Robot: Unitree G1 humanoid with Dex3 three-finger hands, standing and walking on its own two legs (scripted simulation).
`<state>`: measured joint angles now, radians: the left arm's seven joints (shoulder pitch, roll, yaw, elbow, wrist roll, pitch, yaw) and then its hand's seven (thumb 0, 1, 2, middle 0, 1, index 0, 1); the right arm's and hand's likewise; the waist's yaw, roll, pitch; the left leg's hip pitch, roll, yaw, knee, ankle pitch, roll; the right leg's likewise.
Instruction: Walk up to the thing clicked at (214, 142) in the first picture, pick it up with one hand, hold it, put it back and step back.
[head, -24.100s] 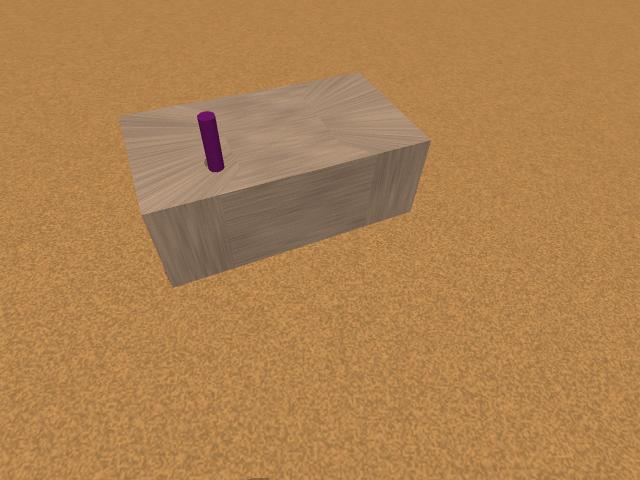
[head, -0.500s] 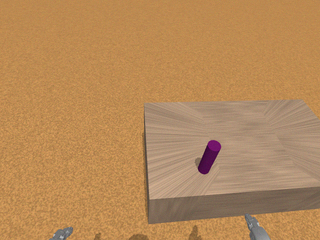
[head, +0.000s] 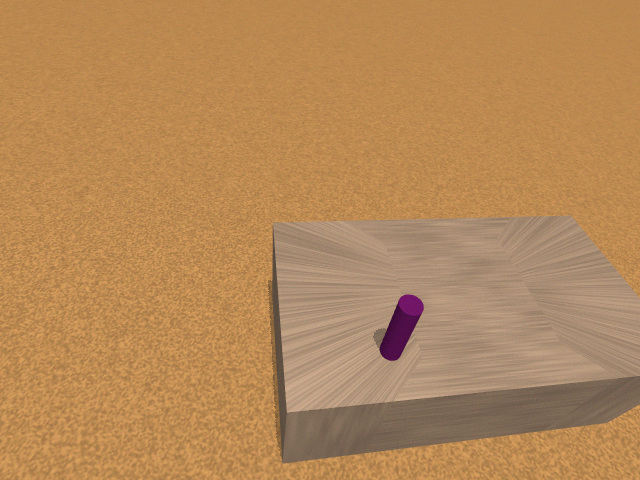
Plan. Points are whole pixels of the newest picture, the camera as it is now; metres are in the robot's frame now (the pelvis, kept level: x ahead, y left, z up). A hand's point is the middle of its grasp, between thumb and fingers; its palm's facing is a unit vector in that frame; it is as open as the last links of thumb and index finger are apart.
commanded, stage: home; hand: right
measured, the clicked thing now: (399, 329) +0.50 -0.23 -0.29
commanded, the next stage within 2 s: stand in 0.88 s
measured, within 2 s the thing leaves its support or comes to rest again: neither
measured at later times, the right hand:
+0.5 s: hand out of the picture +0.06 -0.24 -0.15, palm faces -0.01 +0.93 -0.38, open 17.4 cm
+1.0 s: hand out of the picture +0.07 -0.24 -0.15, palm faces -0.01 +0.93 -0.37, open 17.4 cm
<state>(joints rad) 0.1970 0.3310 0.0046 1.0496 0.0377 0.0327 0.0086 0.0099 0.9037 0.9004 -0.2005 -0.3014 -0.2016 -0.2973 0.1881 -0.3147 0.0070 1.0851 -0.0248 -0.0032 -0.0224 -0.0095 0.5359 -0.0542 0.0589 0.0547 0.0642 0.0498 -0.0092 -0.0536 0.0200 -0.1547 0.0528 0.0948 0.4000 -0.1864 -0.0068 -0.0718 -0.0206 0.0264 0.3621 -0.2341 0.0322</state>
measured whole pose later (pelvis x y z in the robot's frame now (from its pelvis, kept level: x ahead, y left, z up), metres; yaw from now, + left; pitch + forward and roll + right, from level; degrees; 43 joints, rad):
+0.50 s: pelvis +0.00 +0.01 +0.00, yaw +0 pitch -3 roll +0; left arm 0.17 0.34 -0.01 1.12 0.03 0.02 0.01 0.01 0.90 0.90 -0.20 -0.30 -0.20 -0.30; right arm 0.13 -0.33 0.01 1.14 -0.01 -0.01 -0.01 -0.01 0.54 -0.05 0.06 0.05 0.06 0.05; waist 0.00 -0.04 0.04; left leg -0.15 0.03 0.10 0.36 -0.17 0.01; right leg -0.07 -0.04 0.03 0.33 -0.22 0.05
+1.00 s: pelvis +0.01 +0.01 +0.00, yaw +0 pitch -2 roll +0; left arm 0.14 0.34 0.00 1.12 0.02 0.01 0.00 0.01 0.90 0.90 -0.20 -0.30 -0.20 -0.30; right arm 0.11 -0.33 0.00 1.15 -0.01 -0.01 0.00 -0.01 0.53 -0.06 0.06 0.06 0.07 0.05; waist -0.01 -0.04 0.04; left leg -0.14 0.03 0.10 0.35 -0.17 0.01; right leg -0.06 -0.04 0.03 0.31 -0.21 0.05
